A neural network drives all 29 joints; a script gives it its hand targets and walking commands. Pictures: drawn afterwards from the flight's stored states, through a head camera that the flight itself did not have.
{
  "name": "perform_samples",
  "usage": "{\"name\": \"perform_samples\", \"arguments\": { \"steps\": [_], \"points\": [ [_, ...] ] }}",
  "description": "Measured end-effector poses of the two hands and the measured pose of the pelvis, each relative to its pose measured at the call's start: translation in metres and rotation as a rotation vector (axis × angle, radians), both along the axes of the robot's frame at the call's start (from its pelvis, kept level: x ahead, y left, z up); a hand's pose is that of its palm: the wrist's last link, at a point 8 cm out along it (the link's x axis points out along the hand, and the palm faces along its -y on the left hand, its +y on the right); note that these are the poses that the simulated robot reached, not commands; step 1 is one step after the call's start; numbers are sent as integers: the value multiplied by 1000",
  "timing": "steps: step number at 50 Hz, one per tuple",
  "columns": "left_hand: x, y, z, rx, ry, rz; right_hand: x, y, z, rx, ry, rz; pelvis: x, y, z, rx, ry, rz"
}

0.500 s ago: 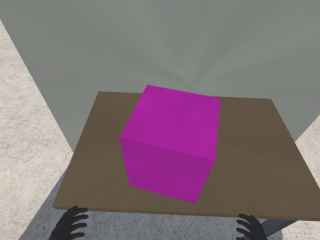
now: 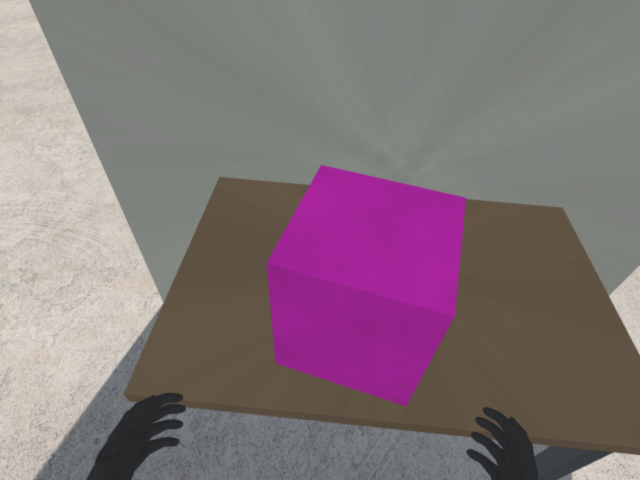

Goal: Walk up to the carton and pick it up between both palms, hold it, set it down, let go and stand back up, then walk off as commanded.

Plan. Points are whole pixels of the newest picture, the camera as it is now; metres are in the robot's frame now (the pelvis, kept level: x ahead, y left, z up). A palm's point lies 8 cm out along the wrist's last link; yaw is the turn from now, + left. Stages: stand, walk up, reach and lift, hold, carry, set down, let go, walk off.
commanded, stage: reach and lift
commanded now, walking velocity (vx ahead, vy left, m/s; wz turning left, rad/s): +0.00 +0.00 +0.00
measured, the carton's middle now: (363, 286) +0.41 -0.02 +0.00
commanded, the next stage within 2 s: none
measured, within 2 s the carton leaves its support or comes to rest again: neither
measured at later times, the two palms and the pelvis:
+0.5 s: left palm (138, 406) +0.20 +0.24 +0.02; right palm (516, 440) +0.19 -0.18 +0.02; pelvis +0.00 -0.01 +0.00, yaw +0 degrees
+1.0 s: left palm (165, 307) +0.30 +0.23 +0.08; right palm (538, 381) +0.24 -0.20 +0.07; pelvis +0.01 -0.01 +0.01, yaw -1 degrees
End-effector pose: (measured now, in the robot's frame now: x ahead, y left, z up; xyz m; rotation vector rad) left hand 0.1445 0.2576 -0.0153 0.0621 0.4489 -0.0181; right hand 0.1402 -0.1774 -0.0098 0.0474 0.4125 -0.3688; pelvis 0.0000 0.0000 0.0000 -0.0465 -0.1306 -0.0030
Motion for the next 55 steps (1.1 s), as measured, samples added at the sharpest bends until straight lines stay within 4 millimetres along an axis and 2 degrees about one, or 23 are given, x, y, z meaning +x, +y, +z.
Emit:
{"name": "perform_samples", "arguments": {
  "steps": [8, 13, 17, 33, 43, 55],
  "points": [
    [6, -3, 14, -7, -74, -8, 11, 13, 5, 40, -41, -8, -2, 0, -2, -5, -7, 7],
    [16, -9, 18, -23, -68, -17, 24, 9, 6, 30, -36, 3, -2, -1, -2, -3, -7, 7],
    [27, -14, 26, -31, -75, -20, 35, 4, 15, 24, -51, 13, -1, -3, -2, 2, -3, 4],
    [90, -22, 57, -15, -108, -42, 65, -13, 41, 22, -57, 22, 10, -14, 4, 10, 37, 6],
    [130, -26, 80, -16, -130, -57, 84, -20, 63, 13, -103, 36, 15, -11, 6, 15, 50, -6],
    [167, -29, 101, -27, -124, -73, 109, -27, 92, 3, -136, 44, 10, -6, 7, 17, 52, -17]
  ]
}}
